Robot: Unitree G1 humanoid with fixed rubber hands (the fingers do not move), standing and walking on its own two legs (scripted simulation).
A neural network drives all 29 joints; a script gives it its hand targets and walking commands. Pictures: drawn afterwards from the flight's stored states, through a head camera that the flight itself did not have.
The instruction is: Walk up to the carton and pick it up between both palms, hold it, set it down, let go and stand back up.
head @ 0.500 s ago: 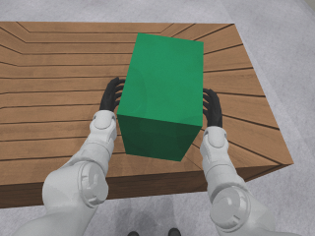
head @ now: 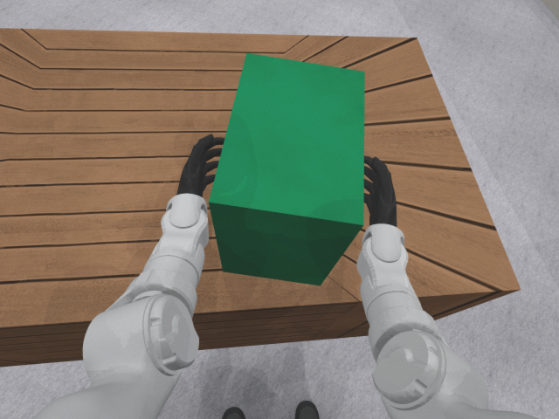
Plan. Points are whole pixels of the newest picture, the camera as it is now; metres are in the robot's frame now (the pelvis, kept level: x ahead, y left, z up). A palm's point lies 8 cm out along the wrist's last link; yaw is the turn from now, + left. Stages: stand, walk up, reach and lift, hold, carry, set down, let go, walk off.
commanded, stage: set down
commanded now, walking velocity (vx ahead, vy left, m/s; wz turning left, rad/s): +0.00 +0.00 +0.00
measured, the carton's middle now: (287, 181) +0.49 -0.04 -0.04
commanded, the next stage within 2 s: none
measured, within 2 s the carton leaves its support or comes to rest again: neither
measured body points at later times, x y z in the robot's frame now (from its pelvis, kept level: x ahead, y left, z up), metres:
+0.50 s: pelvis +0.00 +0.00 -0.01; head +0.14 +0.04 +0.42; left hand +0.49 +0.10 -0.01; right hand +0.41 -0.17 -0.01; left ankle +0.01 +0.09 -0.73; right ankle +0.00 -0.12 -0.73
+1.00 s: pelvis +0.00 +0.02 -0.03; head +0.09 +0.05 +0.41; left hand +0.49 +0.15 +0.02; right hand +0.42 -0.22 +0.03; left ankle +0.01 +0.09 -0.73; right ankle +0.00 -0.12 -0.73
